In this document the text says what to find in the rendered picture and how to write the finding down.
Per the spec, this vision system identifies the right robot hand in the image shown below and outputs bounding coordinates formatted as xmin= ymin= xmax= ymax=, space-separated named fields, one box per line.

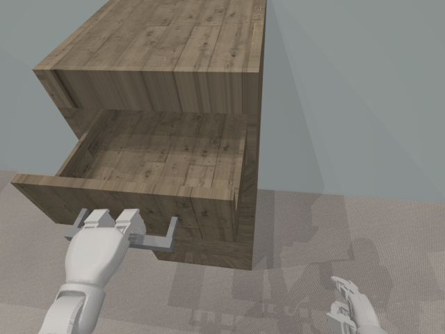
xmin=327 ymin=276 xmax=381 ymax=334

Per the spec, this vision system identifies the cabinet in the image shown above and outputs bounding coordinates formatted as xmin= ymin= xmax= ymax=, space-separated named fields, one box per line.
xmin=32 ymin=0 xmax=267 ymax=271

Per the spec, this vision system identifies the robot left forearm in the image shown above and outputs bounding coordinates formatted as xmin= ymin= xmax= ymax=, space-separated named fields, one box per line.
xmin=38 ymin=282 xmax=106 ymax=334

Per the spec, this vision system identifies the left robot hand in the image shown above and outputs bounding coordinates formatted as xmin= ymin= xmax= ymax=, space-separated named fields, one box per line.
xmin=65 ymin=209 xmax=146 ymax=288

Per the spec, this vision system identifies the drawer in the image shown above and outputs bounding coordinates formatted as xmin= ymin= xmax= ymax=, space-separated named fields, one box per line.
xmin=10 ymin=109 xmax=247 ymax=242

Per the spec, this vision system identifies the handle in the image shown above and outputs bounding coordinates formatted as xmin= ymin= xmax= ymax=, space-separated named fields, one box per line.
xmin=64 ymin=208 xmax=179 ymax=253

